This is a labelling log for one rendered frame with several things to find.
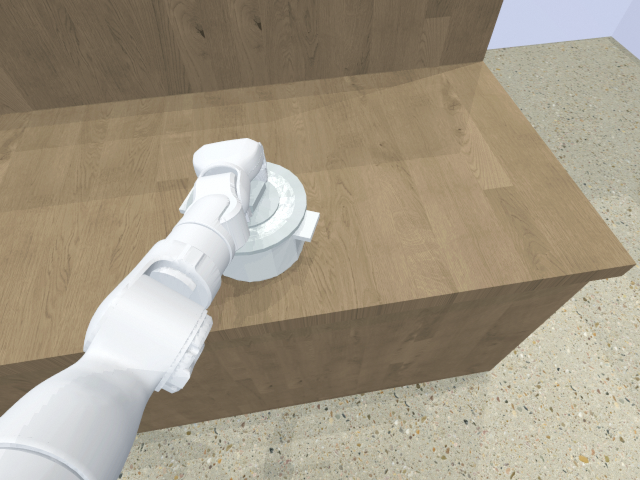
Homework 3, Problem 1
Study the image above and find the robot left forearm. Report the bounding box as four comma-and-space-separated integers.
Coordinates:
83, 162, 251, 352

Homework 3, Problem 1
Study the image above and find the left robot upper arm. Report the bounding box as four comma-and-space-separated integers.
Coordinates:
0, 274, 213, 480

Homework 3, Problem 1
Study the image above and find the knob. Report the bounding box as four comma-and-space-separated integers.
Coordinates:
249, 179, 266, 212

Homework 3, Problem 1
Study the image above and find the table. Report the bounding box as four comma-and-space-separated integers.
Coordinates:
0, 0, 636, 433

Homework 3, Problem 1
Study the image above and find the lid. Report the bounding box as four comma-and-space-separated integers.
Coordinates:
185, 162, 307, 256

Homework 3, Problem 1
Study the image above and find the pot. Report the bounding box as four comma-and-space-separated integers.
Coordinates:
179, 187, 320, 282

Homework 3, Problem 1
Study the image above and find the left robot hand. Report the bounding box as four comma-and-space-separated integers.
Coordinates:
193, 138, 268, 222

